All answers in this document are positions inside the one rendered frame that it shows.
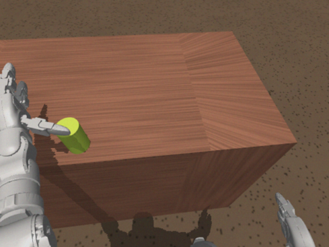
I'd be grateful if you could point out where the can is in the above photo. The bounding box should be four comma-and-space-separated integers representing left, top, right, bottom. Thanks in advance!
56, 117, 90, 154

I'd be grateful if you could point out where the left robot arm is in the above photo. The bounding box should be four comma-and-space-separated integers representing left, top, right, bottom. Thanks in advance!
0, 127, 57, 247

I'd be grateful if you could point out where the left robot hand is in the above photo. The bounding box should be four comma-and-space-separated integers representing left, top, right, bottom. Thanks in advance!
0, 63, 70, 136

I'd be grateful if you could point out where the right robot hand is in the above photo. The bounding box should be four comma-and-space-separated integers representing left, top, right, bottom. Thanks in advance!
275, 192, 315, 247

